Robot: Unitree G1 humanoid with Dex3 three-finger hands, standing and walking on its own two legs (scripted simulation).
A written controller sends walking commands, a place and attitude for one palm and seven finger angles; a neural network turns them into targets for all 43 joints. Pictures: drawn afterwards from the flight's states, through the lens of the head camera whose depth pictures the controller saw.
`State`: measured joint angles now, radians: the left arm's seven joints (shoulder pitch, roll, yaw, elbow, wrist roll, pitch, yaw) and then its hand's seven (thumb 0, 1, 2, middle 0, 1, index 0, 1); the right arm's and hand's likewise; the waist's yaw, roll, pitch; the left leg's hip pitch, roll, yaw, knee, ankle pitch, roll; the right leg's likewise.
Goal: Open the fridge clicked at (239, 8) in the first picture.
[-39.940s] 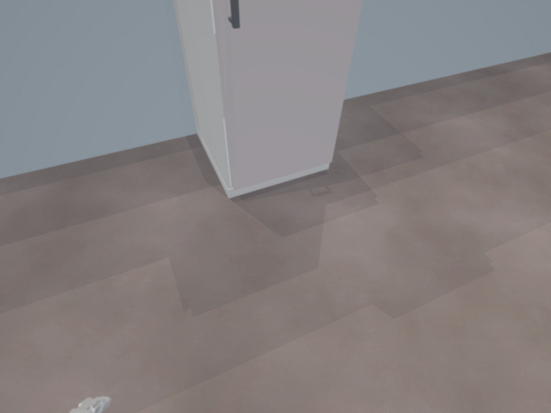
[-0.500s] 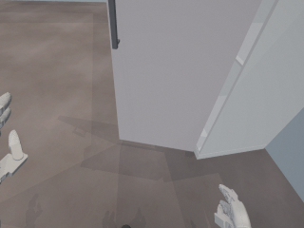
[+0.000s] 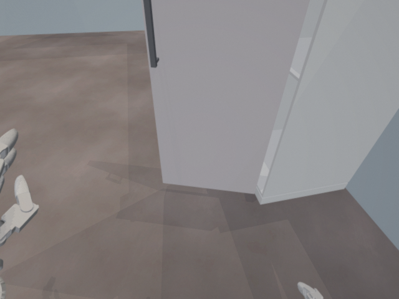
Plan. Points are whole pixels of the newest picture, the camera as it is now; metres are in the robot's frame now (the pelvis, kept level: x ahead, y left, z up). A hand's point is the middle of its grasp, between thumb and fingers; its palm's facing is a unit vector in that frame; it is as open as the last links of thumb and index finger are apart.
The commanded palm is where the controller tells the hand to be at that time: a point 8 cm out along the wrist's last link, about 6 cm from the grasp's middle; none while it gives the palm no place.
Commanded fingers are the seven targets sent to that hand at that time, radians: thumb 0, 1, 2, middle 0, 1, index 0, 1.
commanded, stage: stop stepping back and stand still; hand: left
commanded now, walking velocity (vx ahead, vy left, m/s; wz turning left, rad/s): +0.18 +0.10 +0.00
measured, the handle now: (152, 31) +0.91 +0.21 +0.22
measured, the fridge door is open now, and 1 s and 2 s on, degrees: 70 70 70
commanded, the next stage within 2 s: let the arm hang, fingers relaxed in 0.56 s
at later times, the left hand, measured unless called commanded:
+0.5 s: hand (3, 228) +0.16 +0.28 +0.18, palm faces +0.48 -0.76 -0.45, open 7.4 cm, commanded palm +0.11 +0.31 +0.19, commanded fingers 0.00 0.90 0.90 -0.20 -0.30 -0.20 -0.30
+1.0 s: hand out of the picture +0.01 +0.21 -0.16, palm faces -0.04 -0.98 -0.17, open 7.4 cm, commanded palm none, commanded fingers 0.00 0.90 0.90 -0.20 -0.30 -0.20 -0.30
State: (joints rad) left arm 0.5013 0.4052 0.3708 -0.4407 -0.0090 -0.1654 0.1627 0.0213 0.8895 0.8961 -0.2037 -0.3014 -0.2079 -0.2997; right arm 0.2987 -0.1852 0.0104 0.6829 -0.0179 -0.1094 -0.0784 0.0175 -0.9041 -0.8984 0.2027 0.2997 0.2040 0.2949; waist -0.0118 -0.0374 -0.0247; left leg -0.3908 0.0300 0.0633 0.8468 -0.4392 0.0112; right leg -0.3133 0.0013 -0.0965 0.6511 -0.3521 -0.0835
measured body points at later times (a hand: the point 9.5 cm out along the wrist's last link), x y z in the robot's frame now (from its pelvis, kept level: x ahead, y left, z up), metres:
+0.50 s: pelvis -0.03 +0.01 +0.00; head -0.05 +0.01 +0.45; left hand +0.13 +0.32 +0.20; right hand +0.13 -0.22 -0.08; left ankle +0.01 +0.15 -0.72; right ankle +0.04 -0.06 -0.72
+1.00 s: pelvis -0.05 +0.03 +0.01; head -0.02 +0.05 +0.45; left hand +0.01 +0.26 -0.15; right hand +0.06 -0.25 -0.11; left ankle +0.01 +0.14 -0.72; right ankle -0.01 -0.11 -0.72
